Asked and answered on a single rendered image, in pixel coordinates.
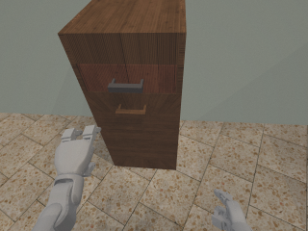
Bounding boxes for handle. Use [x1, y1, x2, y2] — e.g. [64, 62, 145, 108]
[107, 78, 144, 93]
[115, 109, 146, 118]

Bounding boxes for robot left forearm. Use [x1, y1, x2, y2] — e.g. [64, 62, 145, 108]
[31, 173, 85, 231]

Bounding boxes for cabinet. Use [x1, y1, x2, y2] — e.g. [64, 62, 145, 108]
[58, 0, 187, 170]

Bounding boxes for drawer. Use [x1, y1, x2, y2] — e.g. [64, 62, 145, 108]
[77, 64, 177, 93]

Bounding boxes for robot left hand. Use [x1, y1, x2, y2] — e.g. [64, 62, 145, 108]
[54, 124, 101, 177]

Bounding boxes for robot right hand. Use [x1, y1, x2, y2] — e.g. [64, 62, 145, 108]
[211, 189, 247, 231]

